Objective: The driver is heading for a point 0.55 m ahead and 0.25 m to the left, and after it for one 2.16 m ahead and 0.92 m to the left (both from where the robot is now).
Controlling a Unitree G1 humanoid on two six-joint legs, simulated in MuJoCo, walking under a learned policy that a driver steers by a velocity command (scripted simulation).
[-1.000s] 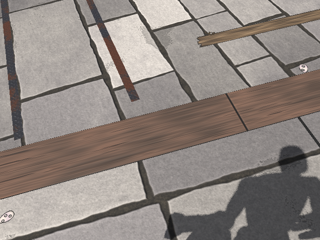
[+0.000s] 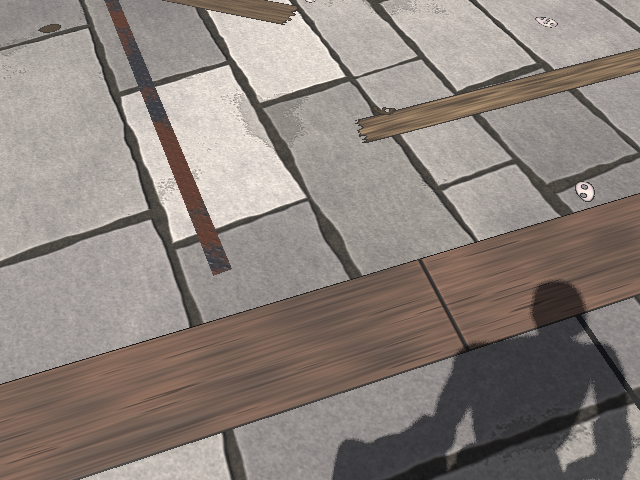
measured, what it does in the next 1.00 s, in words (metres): steps on the spot, turning left: left foot, then right foot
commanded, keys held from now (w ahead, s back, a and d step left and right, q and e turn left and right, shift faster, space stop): q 1.00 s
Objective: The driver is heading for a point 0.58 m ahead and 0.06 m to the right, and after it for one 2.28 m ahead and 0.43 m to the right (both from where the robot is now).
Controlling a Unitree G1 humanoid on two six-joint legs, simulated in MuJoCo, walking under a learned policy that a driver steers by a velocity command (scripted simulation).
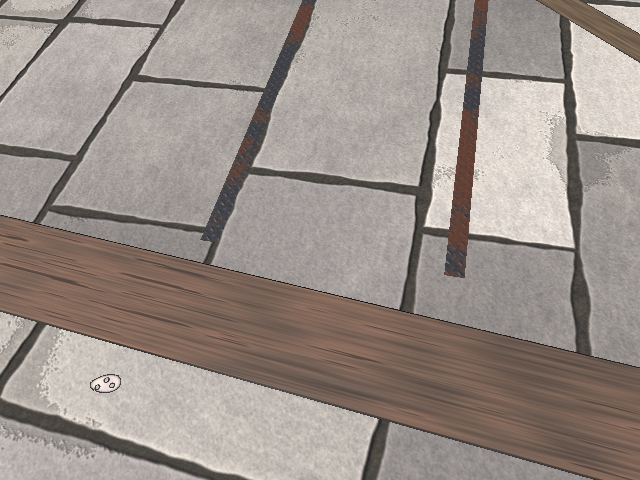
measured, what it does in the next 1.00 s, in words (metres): walks ahead: left foot, then right foot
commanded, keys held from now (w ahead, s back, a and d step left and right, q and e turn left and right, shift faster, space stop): q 0.02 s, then w+q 0.12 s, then w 0.36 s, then w+e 0.38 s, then e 0.12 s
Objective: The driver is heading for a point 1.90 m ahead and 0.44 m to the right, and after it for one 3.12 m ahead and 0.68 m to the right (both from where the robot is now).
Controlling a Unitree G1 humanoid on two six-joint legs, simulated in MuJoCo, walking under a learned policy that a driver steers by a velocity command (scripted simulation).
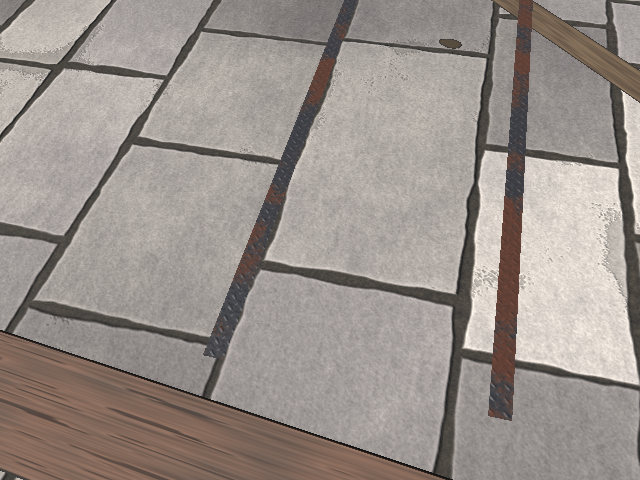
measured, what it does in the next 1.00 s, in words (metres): walks ahead, turning right: left foot, then right foot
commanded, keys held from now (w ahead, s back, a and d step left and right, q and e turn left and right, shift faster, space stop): e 0.74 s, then no key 0.26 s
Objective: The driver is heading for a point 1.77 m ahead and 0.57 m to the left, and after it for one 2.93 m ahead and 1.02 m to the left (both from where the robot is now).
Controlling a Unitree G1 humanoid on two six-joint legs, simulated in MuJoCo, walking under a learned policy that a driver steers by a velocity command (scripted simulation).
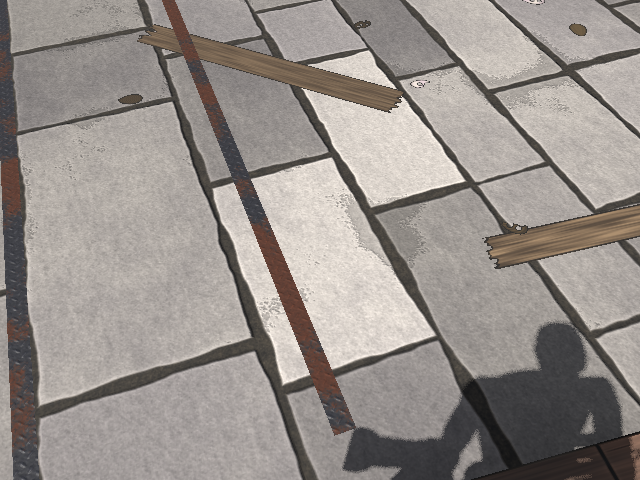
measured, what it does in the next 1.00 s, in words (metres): steps on the spot: left foot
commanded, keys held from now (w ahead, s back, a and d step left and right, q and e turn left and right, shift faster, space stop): no key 1.00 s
